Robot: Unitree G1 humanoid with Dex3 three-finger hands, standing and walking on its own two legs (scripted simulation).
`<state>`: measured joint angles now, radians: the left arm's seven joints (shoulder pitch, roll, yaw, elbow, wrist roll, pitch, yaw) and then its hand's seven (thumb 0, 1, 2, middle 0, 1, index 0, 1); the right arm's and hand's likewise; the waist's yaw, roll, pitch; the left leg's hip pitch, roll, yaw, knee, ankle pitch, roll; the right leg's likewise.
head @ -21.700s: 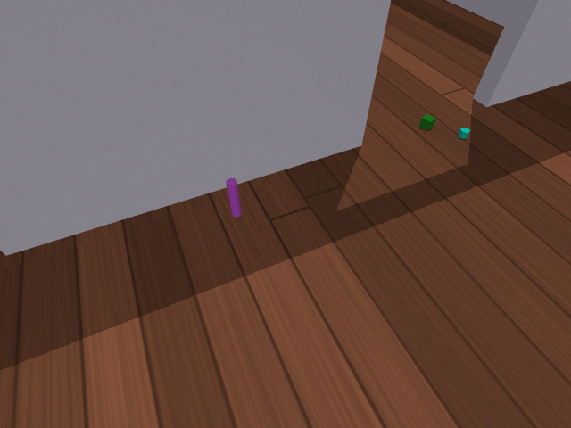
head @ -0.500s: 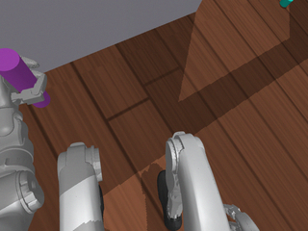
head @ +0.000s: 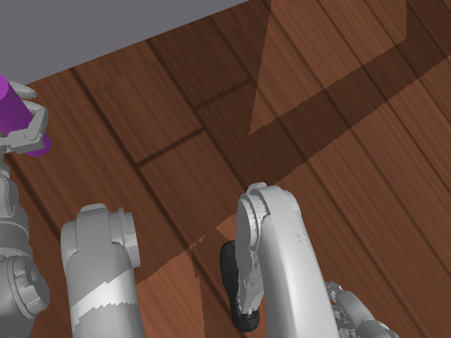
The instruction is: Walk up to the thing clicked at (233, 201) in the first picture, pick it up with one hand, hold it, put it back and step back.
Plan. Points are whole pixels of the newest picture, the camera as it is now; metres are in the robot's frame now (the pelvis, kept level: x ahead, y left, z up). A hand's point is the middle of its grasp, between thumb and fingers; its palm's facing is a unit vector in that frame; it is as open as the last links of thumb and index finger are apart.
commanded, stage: crouch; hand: left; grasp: from the side
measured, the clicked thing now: (16, 122) +0.46 +0.29 -0.10
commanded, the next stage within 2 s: lower in 0.04 s
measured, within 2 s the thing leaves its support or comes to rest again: rests again in 1.20 s
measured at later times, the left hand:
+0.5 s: hand (41, 133) +0.46 +0.27 -0.15, palm faces +0.25 -0.97 -0.01, open 6.1 cm
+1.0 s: hand (47, 134) +0.47 +0.27 -0.18, palm faces +0.28 -0.96 -0.01, open 6.1 cm
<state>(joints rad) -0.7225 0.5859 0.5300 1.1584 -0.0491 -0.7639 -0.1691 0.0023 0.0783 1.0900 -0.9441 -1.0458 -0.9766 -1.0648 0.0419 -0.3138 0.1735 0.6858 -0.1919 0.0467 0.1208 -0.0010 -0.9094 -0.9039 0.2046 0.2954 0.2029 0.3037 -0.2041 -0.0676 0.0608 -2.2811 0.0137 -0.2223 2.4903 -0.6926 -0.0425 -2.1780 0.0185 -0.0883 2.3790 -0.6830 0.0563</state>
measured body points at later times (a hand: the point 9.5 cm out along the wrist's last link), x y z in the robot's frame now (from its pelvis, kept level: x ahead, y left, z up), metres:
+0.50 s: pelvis +0.00 +0.00 -0.02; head +0.24 +0.12 +0.34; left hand +0.44 +0.32 -0.15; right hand +0.10 -0.27 -0.09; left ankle +0.08 +0.14 -0.28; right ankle +0.11 -0.13 -0.28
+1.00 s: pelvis -0.01 +0.01 -0.02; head +0.24 +0.15 +0.31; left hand +0.45 +0.32 -0.18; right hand +0.11 -0.26 -0.08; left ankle +0.08 +0.14 -0.28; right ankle +0.11 -0.13 -0.28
